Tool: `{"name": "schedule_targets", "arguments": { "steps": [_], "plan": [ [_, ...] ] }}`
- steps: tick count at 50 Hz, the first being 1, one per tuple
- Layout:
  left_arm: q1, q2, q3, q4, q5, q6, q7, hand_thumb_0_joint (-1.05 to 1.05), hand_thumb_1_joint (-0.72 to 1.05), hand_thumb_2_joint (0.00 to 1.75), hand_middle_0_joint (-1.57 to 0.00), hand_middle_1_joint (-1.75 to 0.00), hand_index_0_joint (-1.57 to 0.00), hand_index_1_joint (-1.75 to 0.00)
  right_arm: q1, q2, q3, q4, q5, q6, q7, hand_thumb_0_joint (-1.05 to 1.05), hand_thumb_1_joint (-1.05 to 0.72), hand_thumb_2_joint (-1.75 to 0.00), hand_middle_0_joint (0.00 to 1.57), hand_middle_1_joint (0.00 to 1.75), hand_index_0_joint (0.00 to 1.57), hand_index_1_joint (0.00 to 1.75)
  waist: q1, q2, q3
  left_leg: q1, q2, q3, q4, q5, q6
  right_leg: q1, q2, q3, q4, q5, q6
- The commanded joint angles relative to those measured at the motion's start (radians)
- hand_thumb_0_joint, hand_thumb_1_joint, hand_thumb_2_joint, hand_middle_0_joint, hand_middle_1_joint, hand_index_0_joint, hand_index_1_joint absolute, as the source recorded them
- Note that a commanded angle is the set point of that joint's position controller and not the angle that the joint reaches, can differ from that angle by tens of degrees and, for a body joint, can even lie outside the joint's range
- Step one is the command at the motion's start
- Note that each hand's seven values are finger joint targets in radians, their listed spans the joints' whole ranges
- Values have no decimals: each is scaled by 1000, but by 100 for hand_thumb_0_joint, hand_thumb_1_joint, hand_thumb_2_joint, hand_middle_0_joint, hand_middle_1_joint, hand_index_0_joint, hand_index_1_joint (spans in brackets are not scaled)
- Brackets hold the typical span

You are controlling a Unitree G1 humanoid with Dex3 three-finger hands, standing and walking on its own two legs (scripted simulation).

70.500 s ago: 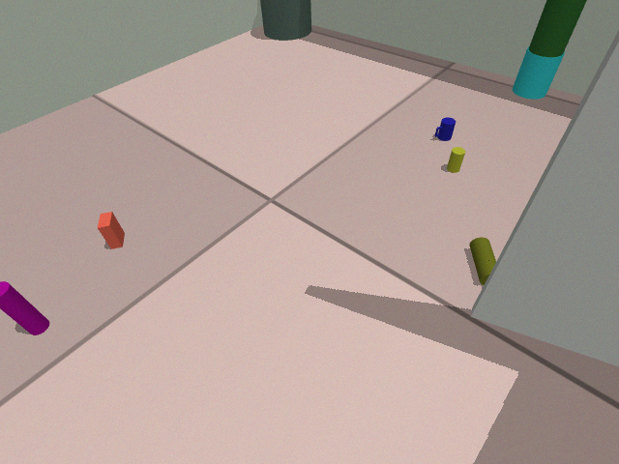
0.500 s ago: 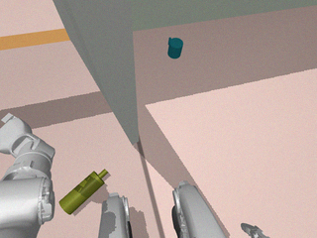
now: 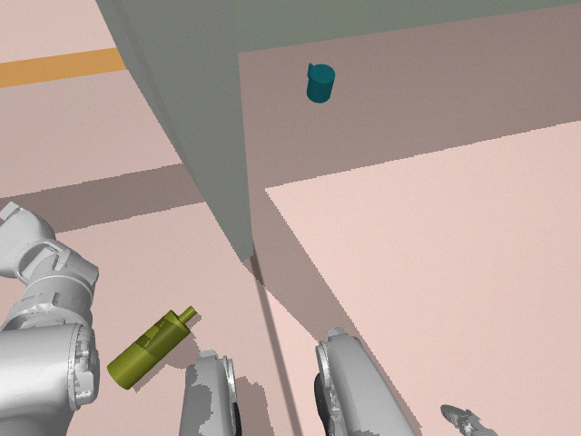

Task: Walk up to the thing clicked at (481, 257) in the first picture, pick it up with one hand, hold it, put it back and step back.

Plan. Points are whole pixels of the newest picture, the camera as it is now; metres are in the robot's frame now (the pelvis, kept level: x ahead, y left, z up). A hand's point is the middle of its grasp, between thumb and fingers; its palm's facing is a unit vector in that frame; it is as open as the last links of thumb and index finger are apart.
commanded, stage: go down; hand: left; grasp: from above
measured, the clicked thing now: (157, 341) +0.33 +0.29 -0.55
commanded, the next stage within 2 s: home in 0.20 s
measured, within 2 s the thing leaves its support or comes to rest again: neither
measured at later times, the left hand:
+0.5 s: hand (40, 250) +0.42 +0.32 -0.06, palm faces -0.14 -0.31 -0.94, open 12.1 cm
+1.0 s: hand (0, 258) +0.38 +0.31 +0.02, palm faces -0.31 -0.31 -0.90, open 7.4 cm
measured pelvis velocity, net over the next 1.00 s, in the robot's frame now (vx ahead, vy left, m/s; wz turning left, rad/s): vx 0.02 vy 0.00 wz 0.04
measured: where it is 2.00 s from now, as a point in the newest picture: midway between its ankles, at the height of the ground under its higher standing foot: outside the picture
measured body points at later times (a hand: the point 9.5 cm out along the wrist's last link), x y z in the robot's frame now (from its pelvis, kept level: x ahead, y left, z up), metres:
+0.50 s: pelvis +0.00 +0.00 +0.02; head +0.17 +0.02 +0.43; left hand +0.43 +0.33 -0.01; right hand +0.07 -0.26 -0.12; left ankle +0.04 +0.13 -0.55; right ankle +0.06 -0.13 -0.55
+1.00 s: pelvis +0.02 +0.00 +0.11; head +0.14 +0.02 +0.54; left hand +0.40 +0.32 +0.07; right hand +0.08 -0.28 +0.00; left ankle +0.04 +0.13 -0.55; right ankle +0.06 -0.13 -0.55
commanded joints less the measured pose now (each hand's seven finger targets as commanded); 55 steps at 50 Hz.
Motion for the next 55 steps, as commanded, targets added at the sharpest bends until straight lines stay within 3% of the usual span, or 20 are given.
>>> {"name": "schedule_targets", "arguments": {
  "steps": [1,5,8,13,15,17,18,22,24,27,30,31,33,37,39,44,47,50,53,55],
  "plan": [
    [-243,221,-21,-66,48,-25,15,0,-48,88,-8,-112,-11,-108,159,-171,-52,-48,3,-20,-14,0,-90,-90,20,30,20,30,-10,58,-458,276,-28,61,-165,226,44,317,25,-35,-175,213,-49],
    [-258,202,-27,-76,59,-69,19,0,-45,84,-8,-115,-13,-110,172,-177,-53,-56,-3,-23,-12,0,-91,-90,20,30,20,30,-14,79,-441,239,-32,69,-147,207,44,276,24,-30,-154,191,-51],
    [-270,244,-1,-167,66,-79,37,0,-45,84,-8,-115,-13,-110,175,-189,-63,-67,0,-16,-12,0,-91,-90,20,30,20,30,8,134,-540,334,-31,68,-166,236,36,301,23,-30,-152,213,-56],
    [-303,273,23,-299,51,-49,69,0,-47,87,-8,-112,-11,-109,175,-199,-71,-53,0,-11,-17,0,-91,-90,20,30,20,30,2,190,-630,453,-20,52,-171,314,28,295,20,-35,-136,277,-59],
    [-309,283,21,-301,50,-30,72,0,-31,90,-20,-96,-20,-93,168,-191,-68,-46,1,-8,-22,0,-90,-90,20,30,20,30,-3,171,-604,431,-20,54,-179,279,33,307,19,-29,-155,255,-56],
    [-334,329,36,-355,42,-15,66,0,-15,90,-20,-80,-20,-77,164,-197,-70,-49,5,-6,-28,0,-90,-90,20,30,20,30,9,173,-659,465,-21,52,-201,271,30,368,16,-25,-170,255,-53],
    [-303,314,29,-384,32,-4,59,0,-7,90,-20,-72,-20,-69,158,-194,-72,-50,9,-5,-30,0,-90,-90,20,30,20,30,24,193,-677,496,-21,55,-210,276,30,368,18,-22,-179,247,-55],
    [-242,302,-2,-464,17,68,4,0,25,90,-20,-40,-20,-37,146,-193,-71,-51,28,7,-40,0,-90,-90,20,30,20,30,33,204,-682,631,-23,44,-275,343,25,444,21,-24,-246,285,-56],
    [-282,322,-10,-517,3,98,-27,0,41,90,-20,-30,-20,-30,136,-192,-69,-65,40,11,-48,0,-90,-90,20,30,20,30,37,205,-675,692,-23,33,-328,350,19,507,24,-25,-288,285,-55],
    [-231,279,-58,-493,-6,141,-85,0,65,90,-20,-30,-20,-30,140,-187,-54,-61,55,15,-54,0,-90,-90,20,30,20,30,26,151,-619,757,-28,30,-394,391,20,596,29,-24,-363,317,-49],
    [-192,234,-97,-338,-4,160,-131,0,89,90,-20,-30,-20,-30,156,-169,-42,-36,63,7,-70,0,-90,-90,20,30,20,30,-2,35,-439,676,-42,49,-454,350,37,688,27,-21,-450,338,-34],
    [-189,172,-131,-301,-5,154,-149,0,90,90,-20,-30,-20,-30,166,-157,-42,-29,66,1,-73,0,-90,-90,20,30,20,30,-11,10,-383,662,-47,58,-474,350,41,695,29,-23,-475,340,-30],
    [-168,163,-142,-201,-5,138,-170,0,90,90,-20,-30,-20,-30,191,-162,-37,-36,65,-14,-84,0,-90,-90,20,30,20,30,-10,-48,-291,652,-50,60,-516,331,45,712,28,-29,-527,317,-26],
    [-135,68,-202,-28,11,81,-195,0,90,90,-20,-30,-20,-30,211,-158,-21,-66,68,-43,-91,0,-90,-90,20,30,20,30,-6,-61,-135,657,-63,88,-593,288,48,713,24,-20,-610,260,-31],
    [-144,105,-182,-25,27,41,-182,0,90,90,-20,-30,-20,-30,224,-158,-26,-84,65,-53,-92,0,-90,-90,20,30,20,30,9,-30,-133,690,-65,100,-616,311,46,745,19,-14,-631,278,-34],
    [-227,138,-132,-68,83,-41,-95,0,90,90,-20,-30,-20,-30,237,-161,-36,-99,53,-53,-79,0,-90,-90,20,30,20,30,-7,4,-180,716,-56,100,-597,379,45,734,14,-4,-601,351,-38],
    [-300,220,-59,-225,108,-80,-15,0,90,90,-20,-30,-20,-30,242,-166,-51,-89,40,-42,-72,0,-90,-90,20,30,20,30,10,93,-333,797,-47,103,-595,432,33,763,9,2,-580,395,-41],
    [-285,251,-21,-342,97,-48,36,0,90,90,-20,-30,-20,-30,228,-178,-58,-80,33,-26,-64,0,-90,-90,20,30,20,30,28,169,-481,925,-38,110,-602,515,24,828,11,4,-582,475,-43],
    [-360,242,-34,-271,84,-7,56,0,90,90,-20,-30,-20,-30,230,-180,-56,-23,25,-20,-61,0,-90,-90,20,30,20,30,0,155,-437,896,-28,99,-604,505,25,807,25,0,-590,469,-41],
    [-335,234,-33,-180,52,8,59,0,90,90,-20,-30,-20,-30,226,-177,-55,-1,20,-21,-60,0,-90,-90,20,30,20,30,-7,120,-411,861,-25,95,-605,462,28,799,26,-4,-608,425,-42]
  ]
}}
